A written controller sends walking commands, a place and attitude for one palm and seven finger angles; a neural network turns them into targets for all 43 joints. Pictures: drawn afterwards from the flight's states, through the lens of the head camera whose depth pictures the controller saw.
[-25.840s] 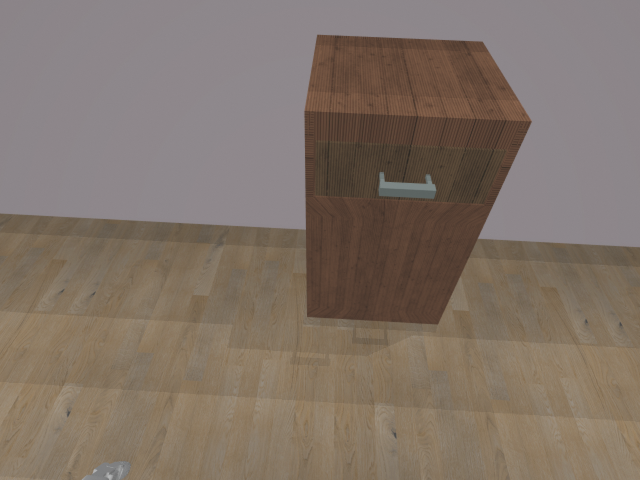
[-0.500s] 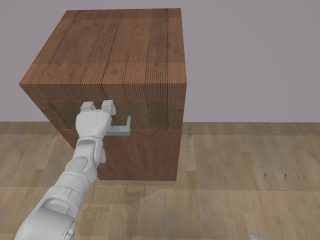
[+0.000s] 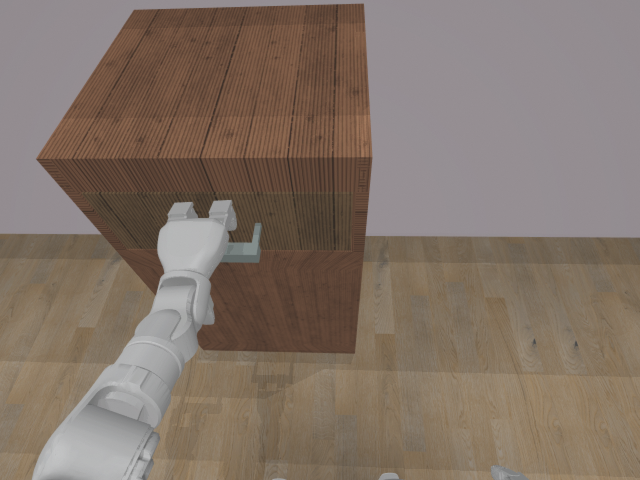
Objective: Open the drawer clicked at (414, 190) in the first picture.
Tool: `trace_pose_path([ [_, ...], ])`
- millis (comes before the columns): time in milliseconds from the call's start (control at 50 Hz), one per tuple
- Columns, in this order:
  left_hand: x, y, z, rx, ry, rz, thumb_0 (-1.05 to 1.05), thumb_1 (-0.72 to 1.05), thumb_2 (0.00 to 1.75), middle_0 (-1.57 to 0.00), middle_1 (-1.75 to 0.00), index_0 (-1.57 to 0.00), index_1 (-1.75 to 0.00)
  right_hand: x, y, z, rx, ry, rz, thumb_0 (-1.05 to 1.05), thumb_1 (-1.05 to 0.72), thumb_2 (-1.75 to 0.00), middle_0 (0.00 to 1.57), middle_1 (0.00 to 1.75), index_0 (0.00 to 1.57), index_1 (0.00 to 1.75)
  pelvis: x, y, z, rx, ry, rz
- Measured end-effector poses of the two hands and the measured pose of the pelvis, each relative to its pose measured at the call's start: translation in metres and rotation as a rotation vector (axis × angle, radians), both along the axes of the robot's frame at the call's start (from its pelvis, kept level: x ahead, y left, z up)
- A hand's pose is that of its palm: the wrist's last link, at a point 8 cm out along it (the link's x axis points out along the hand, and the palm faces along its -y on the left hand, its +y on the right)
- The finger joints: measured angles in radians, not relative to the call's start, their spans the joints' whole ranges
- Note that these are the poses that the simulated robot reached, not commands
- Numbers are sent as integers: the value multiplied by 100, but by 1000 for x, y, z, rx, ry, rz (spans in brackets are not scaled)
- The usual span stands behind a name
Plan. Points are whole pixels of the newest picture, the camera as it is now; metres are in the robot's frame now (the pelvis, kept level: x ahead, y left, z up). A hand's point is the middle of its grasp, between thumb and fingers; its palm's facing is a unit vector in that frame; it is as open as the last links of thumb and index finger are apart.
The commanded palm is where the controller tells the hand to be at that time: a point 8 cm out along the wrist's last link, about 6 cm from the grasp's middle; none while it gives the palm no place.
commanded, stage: re-aim the fingers above the handle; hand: left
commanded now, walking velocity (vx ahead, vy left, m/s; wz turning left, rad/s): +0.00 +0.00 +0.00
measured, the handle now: (223, 240) +0.49 +0.18 -0.07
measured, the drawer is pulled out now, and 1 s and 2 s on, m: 0.00 0.00 0.00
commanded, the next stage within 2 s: lower the fingers behind the handle in 1.72 s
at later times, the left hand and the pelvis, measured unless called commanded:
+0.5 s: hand (206, 268) +0.40 +0.18 -0.01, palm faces -0.03 -0.04 -1.00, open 13.8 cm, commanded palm +0.38 +0.17 +0.05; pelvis +0.00 +0.01 +0.00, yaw +0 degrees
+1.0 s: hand (209, 282) +0.38 +0.17 -0.01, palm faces -0.07 -0.10 -0.99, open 13.8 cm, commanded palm +0.37 +0.18 +0.05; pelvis +0.00 +0.01 +0.00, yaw +1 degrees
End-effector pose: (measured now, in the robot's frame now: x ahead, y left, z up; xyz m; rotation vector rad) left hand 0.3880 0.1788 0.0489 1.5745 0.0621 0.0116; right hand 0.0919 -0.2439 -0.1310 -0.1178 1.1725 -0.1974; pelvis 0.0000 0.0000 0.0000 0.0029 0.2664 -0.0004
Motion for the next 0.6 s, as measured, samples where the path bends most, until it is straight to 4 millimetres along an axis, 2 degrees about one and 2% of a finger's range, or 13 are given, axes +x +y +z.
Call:
trace_pose_path([
  [120,6,-18,4,-61,23,-82,-1,-49,31,-32,-120,-32,-120,-19,-7,6,-32,23,-30,1,-91,-90,20,30,20,30,1,-1,2,2,-2,-9],
  [180,7,-21,1,-74,7,-109,0,-49,31,-32,-120,-32,-120,-26,-13,8,-50,27,-41,1,-91,-90,20,30,20,30,0,-1,1,4,3,-18],
  [360,-6,18,-10,-7,-26,-15,0,-49,31,-32,-120,-32,-120,-31,-20,6,-65,37,-45,1,-91,-90,20,30,20,30,-3,2,-2,0,20,-22],
  [420,-10,21,-9,-8,-8,-6,-1,-49,31,-32,-120,-32,-120,-27,-17,5,-62,34,-34,1,-91,-90,20,30,20,30,-4,4,-1,-5,15,-9],
  [460,-10,14,-6,-24,-3,-28,-1,-49,31,-32,-120,-32,-120,-23,-14,5,-60,26,-26,1,-91,-90,20,30,20,30,-4,5,0,-8,9,-1],
  [600,1,-29,8,-70,-55,-152,-1,-49,31,-32,-120,-32,-120,-7,-1,7,-41,-29,-11,1,-91,-90,20,30,20,30,-4,9,-1,-7,-1,-3],
])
